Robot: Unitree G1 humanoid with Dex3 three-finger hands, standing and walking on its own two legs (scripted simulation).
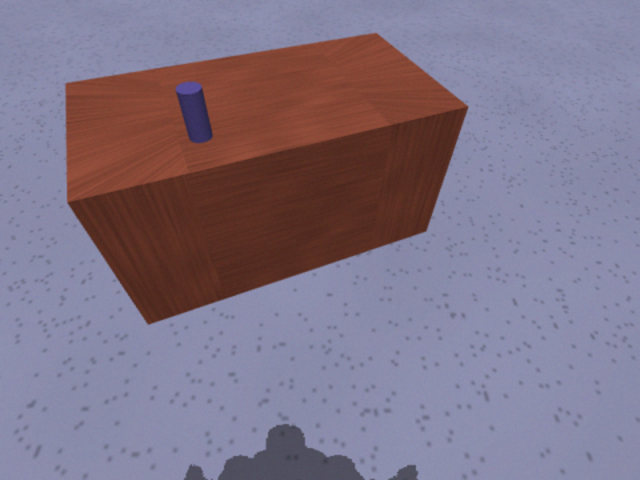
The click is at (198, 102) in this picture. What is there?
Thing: squat round
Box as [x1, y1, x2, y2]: [176, 82, 212, 142]
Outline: 181,83 176,87 176,92 189,138 194,142 206,141 211,137 212,134 201,86 196,82
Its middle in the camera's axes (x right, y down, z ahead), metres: -0.34 -0.35 +1.05
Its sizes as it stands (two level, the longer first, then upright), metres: 0.066 0.066 0.146
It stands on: a support 0.60 m high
